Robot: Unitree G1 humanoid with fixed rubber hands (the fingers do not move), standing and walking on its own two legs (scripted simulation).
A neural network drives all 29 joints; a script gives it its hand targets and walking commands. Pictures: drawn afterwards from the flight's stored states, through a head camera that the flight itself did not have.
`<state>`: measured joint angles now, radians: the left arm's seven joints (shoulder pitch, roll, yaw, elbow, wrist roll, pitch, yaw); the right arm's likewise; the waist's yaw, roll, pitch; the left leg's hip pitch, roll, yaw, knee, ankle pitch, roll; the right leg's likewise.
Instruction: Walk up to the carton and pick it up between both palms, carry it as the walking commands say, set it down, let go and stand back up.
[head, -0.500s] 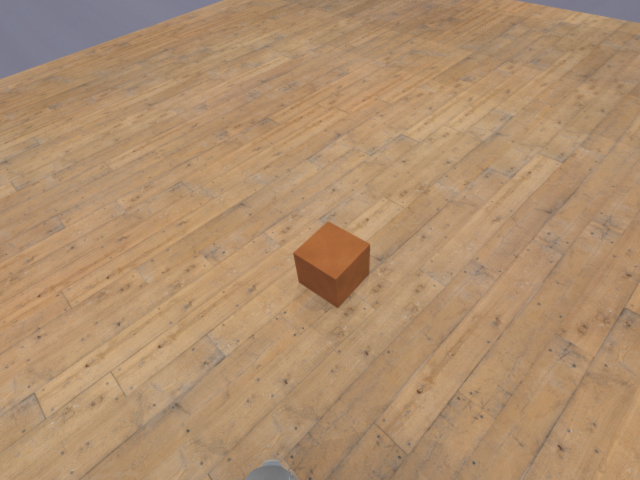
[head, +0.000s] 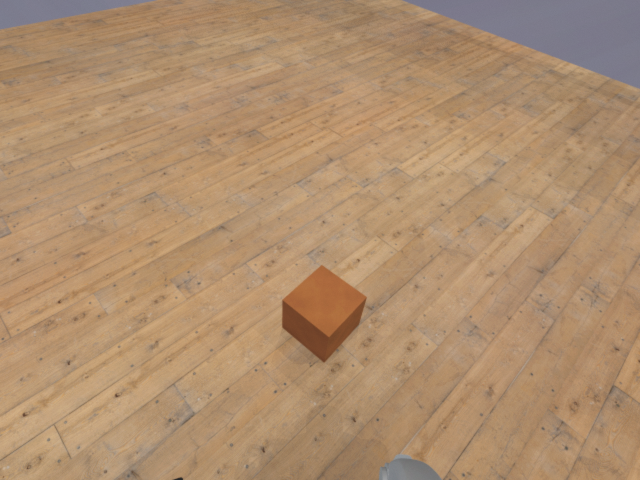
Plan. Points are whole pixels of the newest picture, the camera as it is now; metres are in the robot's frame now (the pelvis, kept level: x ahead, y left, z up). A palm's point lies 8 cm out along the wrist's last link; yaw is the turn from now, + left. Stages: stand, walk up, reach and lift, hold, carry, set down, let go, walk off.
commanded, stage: walk up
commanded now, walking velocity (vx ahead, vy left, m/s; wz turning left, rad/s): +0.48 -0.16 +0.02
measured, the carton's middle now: (322, 312) +0.78 -0.03 -0.70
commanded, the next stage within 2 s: none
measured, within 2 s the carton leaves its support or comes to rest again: neither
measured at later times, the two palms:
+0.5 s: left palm (201, 474) +0.17 +0.17 -0.12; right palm (554, 473) +0.19 -0.34 -0.17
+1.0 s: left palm (179, 374) +0.32 +0.25 -0.16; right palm (495, 396) +0.28 -0.25 -0.12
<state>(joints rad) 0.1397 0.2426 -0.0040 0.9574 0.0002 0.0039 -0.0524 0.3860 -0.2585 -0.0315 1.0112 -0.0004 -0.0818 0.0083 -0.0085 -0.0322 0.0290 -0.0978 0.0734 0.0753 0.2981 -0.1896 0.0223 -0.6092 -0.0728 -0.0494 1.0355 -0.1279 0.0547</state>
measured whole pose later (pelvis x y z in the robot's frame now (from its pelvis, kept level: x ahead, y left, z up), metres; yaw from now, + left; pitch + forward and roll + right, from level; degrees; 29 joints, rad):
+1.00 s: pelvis +0.27 +0.02 -0.01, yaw +0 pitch +1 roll -3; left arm 0.22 0.22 0.00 0.97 0.00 0.02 0.01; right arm 0.30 -0.24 0.00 0.99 0.00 -0.04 -0.02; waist -0.01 -0.04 0.03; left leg -0.27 0.05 0.07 0.40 -0.15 0.04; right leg -0.26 -0.04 -0.06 0.61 -0.43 0.05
